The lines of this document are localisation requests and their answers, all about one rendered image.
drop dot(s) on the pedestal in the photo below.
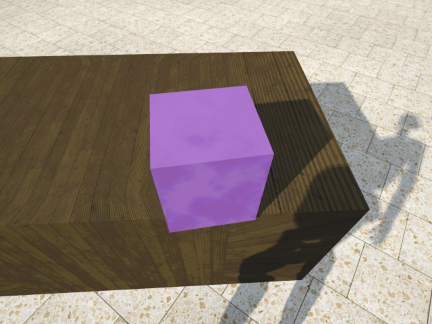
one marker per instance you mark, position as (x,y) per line
(79,210)

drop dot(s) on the carton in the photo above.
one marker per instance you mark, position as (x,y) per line
(209,156)

